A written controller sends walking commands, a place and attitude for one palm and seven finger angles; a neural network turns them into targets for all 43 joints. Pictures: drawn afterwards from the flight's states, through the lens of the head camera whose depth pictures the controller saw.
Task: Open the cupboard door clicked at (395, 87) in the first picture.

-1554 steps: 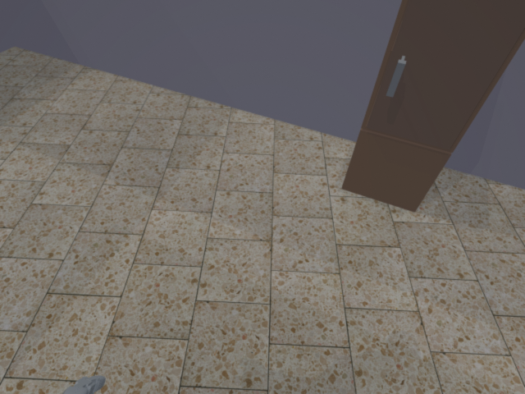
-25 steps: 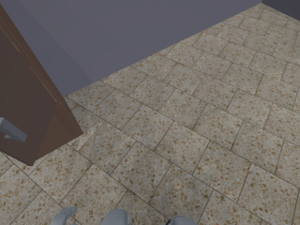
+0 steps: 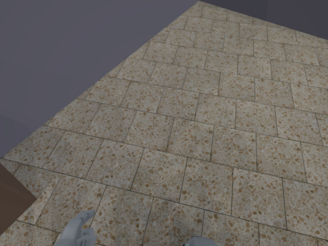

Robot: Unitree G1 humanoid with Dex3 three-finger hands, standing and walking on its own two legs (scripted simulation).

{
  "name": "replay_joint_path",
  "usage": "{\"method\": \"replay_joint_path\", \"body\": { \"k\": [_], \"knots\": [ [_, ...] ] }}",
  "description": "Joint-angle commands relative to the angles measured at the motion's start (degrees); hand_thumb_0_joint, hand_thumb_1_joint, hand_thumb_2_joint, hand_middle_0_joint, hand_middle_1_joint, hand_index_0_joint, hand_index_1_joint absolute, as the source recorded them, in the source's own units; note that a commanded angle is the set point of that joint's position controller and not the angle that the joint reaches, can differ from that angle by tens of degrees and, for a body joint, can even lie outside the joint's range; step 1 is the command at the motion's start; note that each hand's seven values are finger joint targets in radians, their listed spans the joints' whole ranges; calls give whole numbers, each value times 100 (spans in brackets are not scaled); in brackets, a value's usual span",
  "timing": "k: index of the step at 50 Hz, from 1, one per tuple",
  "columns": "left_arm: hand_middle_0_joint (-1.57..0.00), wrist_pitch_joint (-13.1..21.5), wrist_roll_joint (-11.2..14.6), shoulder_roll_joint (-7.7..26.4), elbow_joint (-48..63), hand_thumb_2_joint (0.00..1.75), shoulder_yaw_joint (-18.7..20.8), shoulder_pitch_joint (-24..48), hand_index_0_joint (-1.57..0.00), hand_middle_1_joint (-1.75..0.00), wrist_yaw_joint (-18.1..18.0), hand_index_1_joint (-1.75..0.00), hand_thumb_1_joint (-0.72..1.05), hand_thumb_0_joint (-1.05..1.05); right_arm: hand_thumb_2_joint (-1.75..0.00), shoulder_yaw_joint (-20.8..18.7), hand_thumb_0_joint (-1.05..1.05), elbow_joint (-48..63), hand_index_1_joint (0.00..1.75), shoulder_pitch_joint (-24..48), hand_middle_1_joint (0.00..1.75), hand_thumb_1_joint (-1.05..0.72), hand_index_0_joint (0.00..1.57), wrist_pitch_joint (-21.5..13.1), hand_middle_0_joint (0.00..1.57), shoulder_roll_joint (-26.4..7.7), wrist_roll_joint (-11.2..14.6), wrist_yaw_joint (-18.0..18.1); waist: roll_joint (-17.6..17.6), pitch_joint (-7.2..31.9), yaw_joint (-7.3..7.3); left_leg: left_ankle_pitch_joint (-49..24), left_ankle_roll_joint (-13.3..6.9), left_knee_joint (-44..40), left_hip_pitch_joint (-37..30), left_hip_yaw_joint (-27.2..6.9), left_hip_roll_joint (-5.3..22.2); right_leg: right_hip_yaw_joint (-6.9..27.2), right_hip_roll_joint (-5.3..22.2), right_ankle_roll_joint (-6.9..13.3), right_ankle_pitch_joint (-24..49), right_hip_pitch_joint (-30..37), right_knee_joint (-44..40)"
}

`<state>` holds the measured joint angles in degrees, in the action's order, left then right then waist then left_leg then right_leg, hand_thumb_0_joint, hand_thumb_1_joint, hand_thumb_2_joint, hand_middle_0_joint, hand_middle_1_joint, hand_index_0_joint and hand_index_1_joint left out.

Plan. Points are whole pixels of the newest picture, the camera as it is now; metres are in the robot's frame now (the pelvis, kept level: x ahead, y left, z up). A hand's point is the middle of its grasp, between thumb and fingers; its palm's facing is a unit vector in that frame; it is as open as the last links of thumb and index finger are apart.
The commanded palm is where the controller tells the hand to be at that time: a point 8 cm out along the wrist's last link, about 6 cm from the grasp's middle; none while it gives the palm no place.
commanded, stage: walk to a spot facing it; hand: left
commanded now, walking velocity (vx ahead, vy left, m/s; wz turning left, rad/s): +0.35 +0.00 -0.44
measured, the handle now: out of the picture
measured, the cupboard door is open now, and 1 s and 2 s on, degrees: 53 53 53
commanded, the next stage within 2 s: turn to face it in 1.02 s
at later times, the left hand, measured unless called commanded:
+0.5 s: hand (117, 178) +0.32 +0.15 -0.14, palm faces -0.22 -0.96 -0.19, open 7.4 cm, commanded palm none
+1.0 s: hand (149, 140) +0.47 +0.06 -0.17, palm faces -0.25 -0.95 -0.17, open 7.3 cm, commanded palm none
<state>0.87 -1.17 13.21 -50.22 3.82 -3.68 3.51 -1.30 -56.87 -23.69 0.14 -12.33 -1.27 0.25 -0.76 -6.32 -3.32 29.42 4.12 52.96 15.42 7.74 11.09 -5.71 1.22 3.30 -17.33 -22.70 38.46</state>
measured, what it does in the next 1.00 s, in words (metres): walks ahead, turning right: left foot, then right foot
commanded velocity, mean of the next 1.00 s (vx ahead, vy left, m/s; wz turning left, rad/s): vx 0.36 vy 0.00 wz -0.20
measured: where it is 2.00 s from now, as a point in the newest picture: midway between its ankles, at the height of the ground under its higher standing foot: (203, 161)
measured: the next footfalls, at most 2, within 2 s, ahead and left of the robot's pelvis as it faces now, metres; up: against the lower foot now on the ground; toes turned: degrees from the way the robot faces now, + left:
left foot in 0.28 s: +0.25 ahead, +0.12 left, +0.00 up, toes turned -3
right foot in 0.60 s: +0.33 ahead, -0.19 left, +0.00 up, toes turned -23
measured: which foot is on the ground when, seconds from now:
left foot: up 0.00-0.26, down 0.28-0.60, up 0.62-0.96, down 0.98-1.00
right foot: down 0.00-0.28, up 0.30-0.58, down 0.60-0.98, up 1.00-1.00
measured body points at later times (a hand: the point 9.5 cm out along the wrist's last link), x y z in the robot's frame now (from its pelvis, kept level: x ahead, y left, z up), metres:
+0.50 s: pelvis +0.21 -0.02 +0.02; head +0.25 -0.03 +0.47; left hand +0.33 +0.20 -0.13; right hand +0.18 -0.26 -0.13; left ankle +0.21 +0.13 -0.72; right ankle +0.19 -0.14 -0.66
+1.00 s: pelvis +0.44 -0.12 +0.00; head +0.47 -0.12 +0.45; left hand +0.48 +0.11 -0.15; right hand +0.46 -0.37 -0.13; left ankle +0.57 -0.04 -0.72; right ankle +0.29 -0.18 -0.71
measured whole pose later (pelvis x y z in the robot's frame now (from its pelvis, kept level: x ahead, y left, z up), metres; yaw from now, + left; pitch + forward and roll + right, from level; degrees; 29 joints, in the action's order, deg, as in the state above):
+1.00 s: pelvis +0.44 -0.12 +0.00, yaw -18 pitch +0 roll -1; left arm 2.8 -0.9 9.9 -63.6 3.0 -20.0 0.6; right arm -2.2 -56.4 -8.2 -3.6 -9.9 -2.1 -1.2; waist 0.4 -3.5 0.2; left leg 6.4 -1.7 31.7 23.4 7.4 4.9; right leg -5.6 -0.2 1.6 -26.9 -4.0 34.4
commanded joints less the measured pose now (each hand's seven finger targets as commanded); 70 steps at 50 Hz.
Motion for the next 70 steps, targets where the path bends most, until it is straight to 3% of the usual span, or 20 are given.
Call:
{"method": "replay_joint_path", "body": {
  "k": [1, 12, 13, 14, 15, 22, 28, 29, 30, 31, 37, 43, 47, 50, 55, 61, 62, 64, 65, 70],
  "knots": [
    [-20, 43, 27, 1085, -66, 90, 306, -1169, -20, -30, -354, -30, 90, 0, -90, -280, 0, 903, 30, 1208, 30, -90, 20, -275, 20, -683, 13, 57, 868, 751, 666, -194, -46, 1586, 2601, -829, 7, 2706, 1825, 1143, 422, 2110, -2171],
    [-20, 166, 5, 767, -198, 90, 263, -756, -20, -30, -243, -30, 90, 0, -90, -312, 0, 547, 30, 569, 30, -90, 20, -370, 20, -532, -20, -26, 336, 513, -58, -1798, -122, -2294, -786, -243, -771, 1620, 671, 523, -269, 144, -1667],
    [-20, 159, 9, 493, -153, 90, 211, -748, -20, -30, -230, -30, 90, 0, -90, -396, 0, 356, 30, -45, 30, -90, 20, -419, 20, -861, -65, 44, -423, 734, -333, -1022, -357, -2798, -1735, -995, -272, 1379, 250, 315, -194, -473, -484],
    [-20, 163, 63, 113, -61, 90, 125, -933, -20, -30, -186, -30, 90, 0, -90, -539, 0, 225, 30, -829, 30, -90, 20, -448, 20, -1530, -210, 89, -1974, 1134, -564, -75, -986, -3601, -2549, -3164, 1369, 399, -497, -38, -1317, -1568, 1628],
    [-20, 224, 24, 243, 139, 90, 121, -567, -20, -30, -161, -30, 90, 0, -90, -485, 0, 207, 30, -1012, 30, -90, 20, -378, 20, -1515, -185, 142, -1261, 971, -579, 365, -1445, -4119, -2211, -4100, 1944, 752, -293, -27, -1535, -1948, 2746],
    [-20, 92, -48, -49, -63, 90, 24, -383, -20, -30, -4, -30, 90, 0, -90, -238, 0, 255, 30, 94, 30, -90, 20, -543, 20, -747, -118, 122, -857, 746, 160, -3280, -930, -3778, -1176, -497, 770, 379, 480, -254, -91, -1309, 1744],
    [-20, 111, -73, 224, -404, 90, 112, -1088, -20, -30, -29, -30, 90, 0, -90, -283, 0, 105, 30, 298, 30, -90, 20, -333, 20, -850, -74, 17, -340, 838, 614, -2199, -608, -2682, -44, 192, 343, -405, -176, -99, 480, 1618, -551],
    [-20, 162, -83, 653, -650, 90, 232, -1918, -20, -30, -89, -30, 90, 0, -90, -234, 0, 167, 30, 482, 30, -90, 20, -337, 20, -709, -10, -21, 396, 1094, 1066, -1980, -400, -1306, 873, 601, -10, 455, 414, 194, -260, 2892, -914],
    [-20, 193, -70, 1419, -870, 90, 437, -2713, -20, -30, -189, -30, 90, 0, -90, -143, 0, 394, 30, 599, 30, -90, 20, -367, 20, -282, 83, -61, 2186, 1530, 1364, 36, -179, 609, 2353, 705, -781, 3016, 1984, 883, -894, 3994, -1890],
    [-20, 163, 33, 1428, -884, 90, 404, -2744, -20, -30, -286, -30, 90, 0, -90, -203, 0, 540, 30, 1095, 30, -90, 20, -355, 20, -483, 58, -45, 1680, 1197, 1396, 655, -241, 1626, 2809, -121, -643, 3955, 2457, 1273, -587, 3600, -2521],
    [-20, 328, -25, 455, -678, 90, 110, -1279, -20, -30, -373, -30, 90, 0, -90, -211, 0, -39, 30, 694, 30, -90, 20, -212, 20, -55, -38, -84, 737, 516, 308, -983, -137, 230, 1536, -389, -203, 1245, 1465, 793, 1145, 1353, -2582],
    [-20, 405, 12, 533, -983, 90, 105, -1585, -20, -30, -351, -30, 90, 0, -90, -189, 0, 213, 30, 1374, 30, -90, 20, -299, 20, -4, -6, -180, 661, 384, 436, -1680, -229, -1471, 1416, -110, -495, 931, 1328, 673, 2020, 2112, -2383],
    [-20, 375, 44, 562, -1025, 90, 95, -1406, -20, -30, -368, -30, 90, 0, -90, -265, 0, -53, 30, 637, 30, -90, 20, -369, 20, -296, -34, -108, 299, 457, -113, -2162, -446, -2342, -367, 76, -825, 417, 1032, 356, 2770, 1490, -1164],
    [-20, 395, 68, 131, -580, 90, -17, -1257, -20, -30, -311, -30, 90, 0, -90, -481, 0, -453, 30, -1112, 30, -90, 20, -323, 20, -1352, -133, 60, -1305, 1394, -572, -1814, -1891, -3621, -2451, -3701, 1745, 264, -241, -84, -1543, -1172, 3242],
    [-20, 155, -45, -90, -640, 90, 9, -1068, -20, -30, -201, -30, 90, 0, -90, -257, 0, -53, 30, 491, 30, -90, 20, -445, 20, -536, -85, 109, -623, 360, 287, -1441, -1258, -4194, -122, -1701, 940, 573, 627, -257, -315, -1060, 2676],
    [-20, 149, -55, -121, -847, 90, -52, -1559, -20, -30, -250, -30, 90, 0, -90, -265, 0, -84, 30, 822, 30, -90, 20, -263, 20, -593, -4, 76, -257, 696, 596, -1529, -916, -3099, 831, -745, -44, -266, 113, -534, 683, 1454, -463],
    [-20, 169, -52, 148, -854, 90, 7, -1702, -20, -30, -279, -30, 90, 0, -90, -263, 0, -54, 30, 858, 30, -90, 20, -235, 20, -499, 25, 54, -33, 745, 679, -1119, -709, -2722, 1057, -620, -342, -17, 320, -526, 726, 1824, -904],
    [-20, 161, -57, 1170, -801, 90, 215, -2023, -20, -30, -367, -30, 90, 0, -90, -222, 0, 159, 30, 797, 30, -90, 20, -117, 20, -141, 44, -14, 1906, 917, 840, 625, -265, -524, 1887, -20, -1092, 2278, 2546, 319, 367, 2225, -2359],
    [-20, 131, -51, 1198, -728, 90, 213, -1968, -20, -30, -399, -30, 90, 0, -90, -256, 0, 249, 30, 1054, 30, -90, 20, -87, 20, -218, 43, -9, 1634, 857, 932, 770, -287, 503, 1841, -370, -947, 2394, 2768, 677, 530, 1913, -2451],
    [-20, 96, -71, 672, -446, 90, 141, -983, -20, -30, -503, -30, 90, 0, -90, -216, 0, 132, 30, 1043, 30, -90, 20, 65, 20, 6, 56, -79, 1180, 623, 391, -99, -141, 195, 1335, -347, -599, 220, 2143, 318, 2543, 1307, -1820]
  ]
}}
